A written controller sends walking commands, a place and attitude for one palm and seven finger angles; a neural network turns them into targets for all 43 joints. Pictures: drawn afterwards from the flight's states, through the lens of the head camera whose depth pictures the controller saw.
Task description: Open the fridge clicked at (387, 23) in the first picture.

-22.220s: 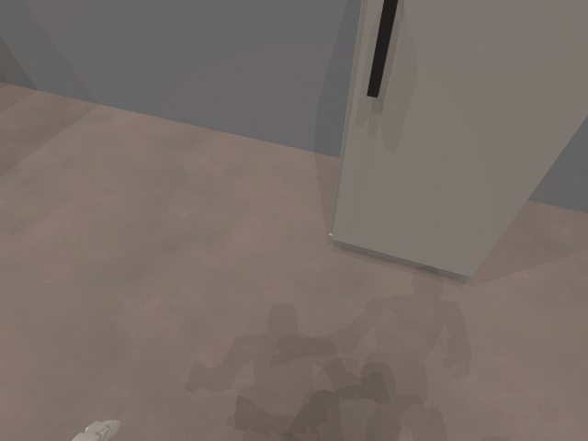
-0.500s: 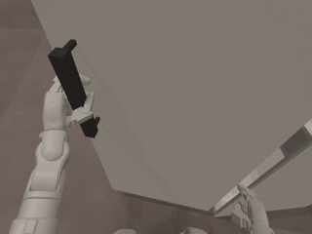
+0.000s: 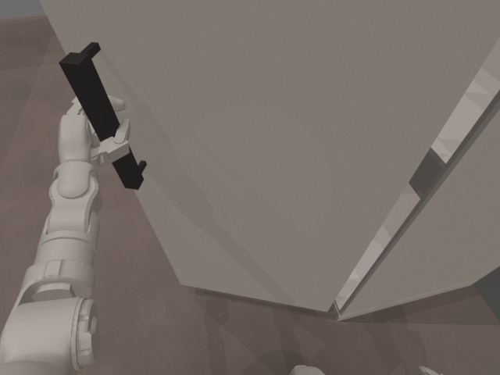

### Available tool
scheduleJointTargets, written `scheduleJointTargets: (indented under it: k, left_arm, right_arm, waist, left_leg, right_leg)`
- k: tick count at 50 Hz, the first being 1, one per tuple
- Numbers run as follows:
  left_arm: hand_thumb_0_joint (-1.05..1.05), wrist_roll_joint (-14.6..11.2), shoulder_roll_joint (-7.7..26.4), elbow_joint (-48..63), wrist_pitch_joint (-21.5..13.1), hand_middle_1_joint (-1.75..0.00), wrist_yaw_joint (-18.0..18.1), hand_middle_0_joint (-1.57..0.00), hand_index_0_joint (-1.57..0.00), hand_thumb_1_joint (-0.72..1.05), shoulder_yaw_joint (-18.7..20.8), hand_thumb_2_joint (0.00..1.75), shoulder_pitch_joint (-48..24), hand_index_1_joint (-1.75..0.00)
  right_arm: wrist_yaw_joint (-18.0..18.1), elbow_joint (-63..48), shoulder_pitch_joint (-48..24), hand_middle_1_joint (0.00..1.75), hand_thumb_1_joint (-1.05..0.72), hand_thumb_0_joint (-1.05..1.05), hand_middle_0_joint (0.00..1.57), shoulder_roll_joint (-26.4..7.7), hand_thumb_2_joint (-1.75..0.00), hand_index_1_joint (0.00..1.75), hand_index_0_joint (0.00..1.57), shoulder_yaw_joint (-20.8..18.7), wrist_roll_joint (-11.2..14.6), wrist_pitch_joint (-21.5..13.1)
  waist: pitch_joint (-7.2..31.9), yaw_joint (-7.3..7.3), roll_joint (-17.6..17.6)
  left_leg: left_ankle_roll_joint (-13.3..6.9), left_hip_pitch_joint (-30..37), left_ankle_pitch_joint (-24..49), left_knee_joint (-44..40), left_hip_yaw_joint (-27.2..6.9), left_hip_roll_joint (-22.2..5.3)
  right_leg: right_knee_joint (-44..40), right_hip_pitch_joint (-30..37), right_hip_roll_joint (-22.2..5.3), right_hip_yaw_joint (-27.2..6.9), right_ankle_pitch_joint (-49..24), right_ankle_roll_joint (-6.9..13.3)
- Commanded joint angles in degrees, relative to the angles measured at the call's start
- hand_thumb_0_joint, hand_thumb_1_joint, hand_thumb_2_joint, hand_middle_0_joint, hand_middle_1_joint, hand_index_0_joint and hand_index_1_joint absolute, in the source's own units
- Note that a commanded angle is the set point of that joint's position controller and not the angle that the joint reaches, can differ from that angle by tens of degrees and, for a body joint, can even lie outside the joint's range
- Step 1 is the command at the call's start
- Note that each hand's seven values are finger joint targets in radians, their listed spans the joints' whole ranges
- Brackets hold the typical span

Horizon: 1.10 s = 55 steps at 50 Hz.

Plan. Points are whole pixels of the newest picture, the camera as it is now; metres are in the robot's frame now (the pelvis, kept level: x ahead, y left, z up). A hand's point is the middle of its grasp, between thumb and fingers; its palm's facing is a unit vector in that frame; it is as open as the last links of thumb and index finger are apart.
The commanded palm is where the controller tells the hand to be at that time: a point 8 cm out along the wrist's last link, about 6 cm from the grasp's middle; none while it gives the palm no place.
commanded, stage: stop walking and hold the door back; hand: left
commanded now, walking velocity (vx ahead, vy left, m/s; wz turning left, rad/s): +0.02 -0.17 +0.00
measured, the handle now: (116, 125) +0.48 +0.22 +0.14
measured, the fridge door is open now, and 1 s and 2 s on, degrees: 66 66 66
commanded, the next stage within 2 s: loosen the grip on the handle in 0.56 s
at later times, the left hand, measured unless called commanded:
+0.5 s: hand (114, 150) +0.42 +0.20 +0.15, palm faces +0.19 -0.96 -0.21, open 5.9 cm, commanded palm +0.39 +0.26 +0.13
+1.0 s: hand (112, 144) +0.43 +0.21 +0.15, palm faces +0.22 -0.95 -0.23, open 12.0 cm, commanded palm +0.39 +0.25 +0.15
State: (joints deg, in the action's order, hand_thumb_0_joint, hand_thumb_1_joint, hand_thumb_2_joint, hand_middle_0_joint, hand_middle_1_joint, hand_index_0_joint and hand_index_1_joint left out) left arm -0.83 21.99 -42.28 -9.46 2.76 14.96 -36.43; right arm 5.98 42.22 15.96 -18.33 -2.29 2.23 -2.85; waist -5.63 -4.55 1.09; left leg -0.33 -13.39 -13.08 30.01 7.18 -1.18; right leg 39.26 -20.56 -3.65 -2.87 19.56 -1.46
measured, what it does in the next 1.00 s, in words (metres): stands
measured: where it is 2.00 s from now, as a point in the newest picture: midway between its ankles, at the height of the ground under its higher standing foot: outside the picture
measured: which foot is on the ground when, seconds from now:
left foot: down 0.00-1.00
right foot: down 0.00-1.00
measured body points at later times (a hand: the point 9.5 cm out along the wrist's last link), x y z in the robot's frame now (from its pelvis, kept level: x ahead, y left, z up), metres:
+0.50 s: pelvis +0.01 +0.01 +0.01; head +0.02 +0.01 +0.46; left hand +0.40 +0.25 +0.16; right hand +0.15 -0.24 -0.09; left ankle +0.04 +0.12 -0.73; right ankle +0.04 -0.10 -0.73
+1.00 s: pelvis +0.01 +0.01 +0.00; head +0.02 +0.00 +0.45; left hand +0.41 +0.26 +0.16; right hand +0.08 -0.27 -0.10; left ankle +0.04 +0.12 -0.73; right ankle +0.04 -0.10 -0.73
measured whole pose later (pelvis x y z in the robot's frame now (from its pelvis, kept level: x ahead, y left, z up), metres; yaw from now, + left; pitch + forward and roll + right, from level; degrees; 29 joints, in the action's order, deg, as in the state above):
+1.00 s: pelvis +0.01 +0.01 +0.00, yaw -4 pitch +3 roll +0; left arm -0.3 22.1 -35.6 -12.6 2.0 16.0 -27.9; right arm 2.1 39.1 19.3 -16.8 -0.3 1.7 -6.8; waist 2.0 -2.5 -0.3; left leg -0.7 -20.8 -14.7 32.3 3.8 -1.1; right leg 32.5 -22.2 1.1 0.2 13.6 1.3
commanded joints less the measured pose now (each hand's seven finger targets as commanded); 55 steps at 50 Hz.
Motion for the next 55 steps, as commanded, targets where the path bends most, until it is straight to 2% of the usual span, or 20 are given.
scheduleJointTargets:
  k: [1,5,7,10,13,17,19,31,32,33,34,35,36,37,39,41,45,50,53,55]
  left_arm:
    - [0.00,0.2,14.6,17.2,-5.3,-1.40,1.4,-0.45,-0.45,0.90,4.1,0.90,-16.7,-1.40]
    - [0.00,0.0,14.8,26.1,-4.0,-1.40,1.5,-0.45,-0.45,0.90,4.3,0.90,-7.1,-1.40]
    - [0.00,0.2,17.1,26.4,-3.3,-1.40,2.1,-0.45,-0.45,0.90,6.0,0.90,-6.6,-1.40]
    - [0.00,-1.4,20.0,23.4,-1.0,-1.40,2.8,-0.45,-0.45,0.90,9.4,0.90,-5.1,-1.40]
    - [0.00,-1.3,17.7,23.0,-2.1,-1.40,2.9,-0.45,-0.45,0.90,8.1,0.90,-7.8,-1.40]
    - [0.00,-1.3,14.3,23.1,-3.4,-1.40,2.4,-0.45,-0.45,0.90,4.2,0.90,-11.5,-1.40]
    - [0.00,-1.5,11.2,19.9,-3.5,-1.40,1.7,-0.45,-0.45,0.90,0.6,0.90,-13.2,-1.40]
    - [0.00,-0.6,12.5,11.7,-3.3,-1.40,2.1,-0.45,-0.45,0.90,0.3,0.90,-16.9,-1.40]
    - [0.00,-0.6,13.4,11.2,-3.3,-1.40,2.2,-0.45,-0.45,0.90,1.4,0.90,-16.4,-1.40]
    - [0.00,7.2,44.1,25.2,-4.9,-1.40,0.5,-0.45,-0.45,0.90,20.8,0.90,-52.4,-1.40]
    - [0.00,5.3,41.8,18.3,-0.8,-1.40,-2.6,-0.45,-0.45,0.78,24.3,0.84,-51.8,-1.40]
    - [0.00,3.9,20.4,10.1,0.3,-1.40,-3.8,-0.45,-0.45,0.66,8.2,0.78,-32.9,-1.40]
    - [0.00,1.5,12.3,5.0,0.3,-1.40,-5.3,-0.45,-0.45,0.54,9.2,0.73,-17.4,-1.40]
    - [0.00,-2.7,10.5,12.3,-1.8,-1.40,-6.8,-0.45,-0.45,0.42,8.6,0.67,-15.7,-1.40]
    - [0.00,-4.2,16.0,12.8,-4.7,-1.40,-5.4,-0.45,-0.45,0.17,13.1,0.55,-13.2,-1.40]
    - [0.00,-1.7,9.9,15.7,-6.5,-1.40,-4.0,-0.45,-0.45,-0.07,4.2,0.43,-13.8,-1.40]
    - [0.00,1.7,13.0,18.0,-7.3,-1.37,-0.6,-0.42,-0.42,-0.55,2.4,0.20,-12.8,-1.37]
    - [0.00,-1.3,11.7,20.7,-6.5,-1.28,-1.4,-0.36,-0.36,-0.55,1.0,0.20,-14.6,-1.28]
    - [0.00,-2.4,20.1,22.5,-5.8,-1.23,-1.6,-0.32,-0.32,-0.55,7.8,0.20,-17.1,-1.23]
    - [0.00,-2.1,18.7,25.1,-6.2,-1.20,-1.2,-0.29,-0.29,-0.55,7.2,0.20,-18.4,-1.20]
  right_arm:
    - [-0.8,-9.4,-4.1,0.30,-0.90,0.00,0.20,-3.6,-0.90,0.30,0.20,0.1,-0.4,-2.4]
    - [-1.3,-11.3,-3.7,0.30,-0.90,0.00,0.20,-5.0,-0.90,0.30,0.20,-0.4,0.0,-1.9]
    - [-1.2,-12.0,-4.6,0.30,-0.90,0.00,0.20,-4.0,-0.90,0.30,0.20,-0.3,-0.1,-2.0]
    - [-0.8,-10.0,-4.0,0.30,-0.90,0.00,0.20,-4.2,-0.90,0.30,0.20,-0.2,0.4,-2.3]
    - [0.0,-8.6,-4.4,0.30,-0.90,0.00,0.20,-3.0,-0.90,0.30,0.20,1.4,-0.3,-2.9]
    - [0.4,-8.2,-5.9,0.30,-0.90,0.00,0.20,-4.3,-0.90,0.30,0.20,0.9,-0.6,-2.7]
    - [0.3,-8.3,-7.2,0.30,-0.90,0.00,0.20,-3.6,-0.90,0.30,0.20,1.5,-0.3,-2.3]
    - [0.7,-8.3,-5.2,0.30,-0.90,0.00,0.20,-3.9,-0.90,0.30,0.20,0.5,-0.5,-1.7]
    - [0.7,-8.3,-5.0,0.30,-0.90,0.00,0.20,-4.1,-0.90,0.30,0.20,0.4,-0.5,-1.7]
    - [-1.5,-11.9,-2.6,0.30,-0.90,0.00,0.20,-4.3,-0.90,0.30,0.20,-3.4,-1.4,-3.6]
    - [-2.0,-7.0,-5.1,0.30,-0.90,0.00,0.20,-8.9,-0.90,0.30,0.20,-6.8,-6.0,-5.7]
    - [-1.9,-8.9,-2.5,0.30,-0.90,0.00,0.20,-5.3,-0.90,0.30,0.20,-3.0,-1.9,-6.7]
    - [-2.5,-7.7,0.9,0.30,-0.90,0.00,0.20,-4.2,-0.90,0.30,0.20,-2.1,-1.0,-6.3]
    - [-2.8,-9.5,-1.9,0.30,-0.90,0.00,0.20,-4.7,-0.90,0.30,0.20,-1.4,-1.6,-6.4]
    - [-2.8,-9.9,-3.4,0.30,-0.90,0.00,0.20,-5.1,-0.90,0.30,0.20,-1.2,-2.1,-6.4]
    - [-3.9,-11.3,-3.6,0.30,-0.90,0.00,0.20,-4.3,-0.90,0.30,0.20,-0.5,-1.6,-6.8]
    - [-4.1,-13.1,-4.0,0.30,-0.90,0.00,0.20,-5.2,-0.90,0.30,0.20,-0.4,-0.9,-6.8]
    - [-2.6,-11.7,-3.2,0.30,-0.90,0.00,0.20,-5.3,-0.90,0.30,0.20,-0.3,-0.1,-7.8]
    - [-1.5,-9.8,-2.6,0.30,-0.90,0.00,0.20,-5.7,-0.90,0.30,0.20,-0.1,-0.2,-8.0]
    - [-1.5,-9.5,-2.5,0.30,-0.90,0.00,0.20,-4.9,-0.90,0.30,0.20,0.1,-0.6,-7.9]
  waist:
    - [15.1,4.17,-11.5]
    - [22.0,4.03,-6.0]
    - [22.2,3.66,2.4]
    - [20.8,5.50,7.8]
    - [20.2,4.59,7.1]
    - [18.1,4.92,-6.4]
    - [14.2,4.82,-11.7]
    - [18.1,4.52,0.4]
    - [18.7,4.68,1.0]
    - [14.3,6.59,11.1]
    - [34.9,4.69,-13.6]
    - [32.1,3.00,-3.5]
    - [29.6,3.74,2.9]
    - [29.7,5.76,-0.8]
    - [28.0,6.68,-5.1]
    - [22.9,5.00,-5.2]
    - [18.3,4.30,-1.4]
    - [18.6,3.56,0.9]
    - [21.3,4.02,-0.2]
    - [23.7,3.81,-2.0]
  left_leg:
    - [-10.4,6.6,12.9,-11.6,-20.2,-17.6]
    - [-1.3,1.4,19.3,4.8,-3.7,-8.4]
    - [1.4,-10.1,-7.0,11.1,-2.7,-2.6]
    - [1.0,-12.3,-15.9,15.4,-8.6,-2.2]
    - [0.3,-5.1,-6.2,4.8,-6.8,-1.4]
    - [-3.1,6.9,11.5,-7.8,-14.0,-8.4]
    - [-4.8,1.5,2.1,-11.9,-16.7,-10.6]
    - [-0.6,4.8,5.6,-4.6,-8.3,-3.9]
    - [-0.7,5.2,7.3,-4.8,-8.5,-4.1]
    - [-2.5,1.3,4.1,-2.4,-5.7,-4.4]
    - [0.1,0.3,21.7,-10.0,-4.8,0.4]
    - [2.0,7.2,28.9,-3.1,-4.5,0.0]
    - [1.2,6.7,27.6,-2.6,-5.7,-0.6]
    - [1.0,7.9,21.9,-3.4,-5.9,-0.5]
    - [0.3,5.0,10.6,-3.6,-5.4,0.5]
    - [-0.5,1.3,2.0,-3.8,-5.5,0.1]
    - [-1.8,-4.2,-8.0,-4.4,-5.5,0.2]
    - [-2.3,-4.1,-6.8,-3.3,-4.8,0.6]
    - [-2.3,-4.3,-2.4,-2.1,-4.4,0.9]
    - [-2.4,-3.4,1.8,-1.6,-4.6,1.2]
  right_leg:
    - [3.4,-0.5,3.0,4.4,6.7,0.9]
    - [-16.2,19.8,-0.5,1.3,-20.9,3.2]
    - [-15.2,25.5,-10.8,-10.2,-39.7,9.0]
    - [-17.0,23.6,-12.7,-11.1,-34.3,8.9]
    - [-16.4,17.7,-8.9,-5.9,-24.5,7.7]
    - [-11.5,6.0,1.1,0.3,-9.6,1.2]
    - [-11.2,5.8,3.0,0.9,-2.1,0.5]
    - [-20.0,7.4,-2.0,-3.7,-8.7,1.8]
    - [-19.4,8.0,-1.6,-3.0,-10.2,1.6]
    - [-22.3,7.9,-1.3,-4.9,-16.6,-0.2]
    - [-8.7,19.5,1.0,2.7,-35.5,6.7]
    - [-9.4,11.1,2.4,5.6,-28.8,4.8]
    - [-10.3,7.6,3.9,6.2,-27.2,3.5]
    - [-11.9,8.1,4.0,5.7,-23.2,3.1]
    - [-12.8,9.2,3.7,4.6,-16.9,3.5]
    - [-13.0,3.6,3.7,4.4,-8.4,3.3]
    - [-13.8,1.3,3.3,3.1,1.5,3.0]
    - [-15.5,2.4,3.2,1.3,2.2,2.7]
    - [-15.1,5.2,3.1,0.3,-2.3,2.3]
    - [-13.7,6.9,3.3,0.8,-8.0,2.3]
